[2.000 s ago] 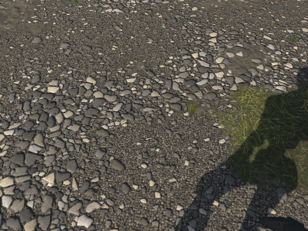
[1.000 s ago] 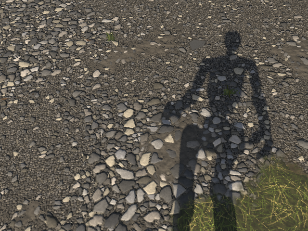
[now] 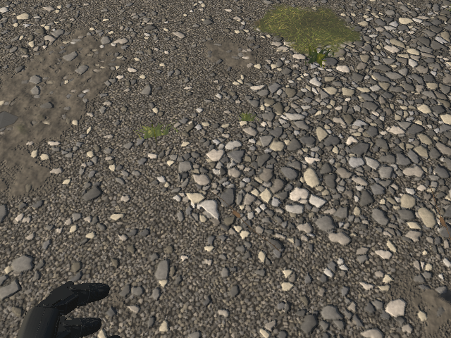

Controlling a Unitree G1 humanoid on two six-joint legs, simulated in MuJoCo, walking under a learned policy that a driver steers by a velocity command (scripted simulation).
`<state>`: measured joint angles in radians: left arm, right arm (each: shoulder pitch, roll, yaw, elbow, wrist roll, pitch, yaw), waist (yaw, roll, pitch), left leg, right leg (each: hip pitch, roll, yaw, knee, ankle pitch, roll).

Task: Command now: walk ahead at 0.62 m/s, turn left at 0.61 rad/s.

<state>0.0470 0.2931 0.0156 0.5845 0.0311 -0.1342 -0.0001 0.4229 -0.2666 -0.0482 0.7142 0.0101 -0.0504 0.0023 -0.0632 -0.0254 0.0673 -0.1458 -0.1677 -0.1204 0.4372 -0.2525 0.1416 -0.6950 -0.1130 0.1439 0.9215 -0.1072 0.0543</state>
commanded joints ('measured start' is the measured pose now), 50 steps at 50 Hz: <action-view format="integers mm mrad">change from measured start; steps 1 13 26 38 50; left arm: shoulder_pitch -46 110 109 81 383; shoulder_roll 6 52 37 48 76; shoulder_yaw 4 27 14 34 24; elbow -47 -1 119 137 232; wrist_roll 10 -13 -11 -68 -20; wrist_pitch -7 49 104 37 29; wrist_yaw -16 -26 -19 -30 -33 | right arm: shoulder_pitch -51 -61 -175 -145 -307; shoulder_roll -152 -177 -137 -150 -54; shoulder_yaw -44 -28 -13 -38 0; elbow -45 -17 -25 20 -107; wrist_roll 7 15 -53 20 5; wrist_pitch -7 70 93 -18 -74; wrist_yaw -29 -21 -30 -27 20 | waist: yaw -9 95 57 42 115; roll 36 17 15 183 -49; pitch -19 -300 -81 0 -2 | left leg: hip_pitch -348 -471 -9 -17 -900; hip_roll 115 134 276 488 313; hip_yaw -67 -52 -35 -336 32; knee -131 1007 14 -279 758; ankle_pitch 375 -282 -56 -415 62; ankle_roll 57 -208 -65 73 -74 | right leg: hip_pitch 367 719 194 77 720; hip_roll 126 -218 34 39 -168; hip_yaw -182 355 -12 -111 289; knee -283 -556 -630 -179 -745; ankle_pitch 401 113 -474 -303 -470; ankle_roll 11 -313 -106 -155 -268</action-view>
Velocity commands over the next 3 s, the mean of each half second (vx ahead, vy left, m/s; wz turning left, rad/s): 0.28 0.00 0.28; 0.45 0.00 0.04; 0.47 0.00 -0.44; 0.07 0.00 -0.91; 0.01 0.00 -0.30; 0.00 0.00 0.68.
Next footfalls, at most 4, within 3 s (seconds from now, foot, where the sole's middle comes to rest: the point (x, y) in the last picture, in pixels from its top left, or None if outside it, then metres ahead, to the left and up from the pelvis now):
0.16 right None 0.39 -0.15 -0.78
0.50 left None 0.31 0.08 -0.78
1.28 left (179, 238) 0.80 0.11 -0.78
1.68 right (259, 245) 0.77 -0.16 -0.78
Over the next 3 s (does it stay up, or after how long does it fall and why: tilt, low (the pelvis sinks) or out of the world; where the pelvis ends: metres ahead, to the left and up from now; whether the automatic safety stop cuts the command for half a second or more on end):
stays up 0.81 0.00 0.00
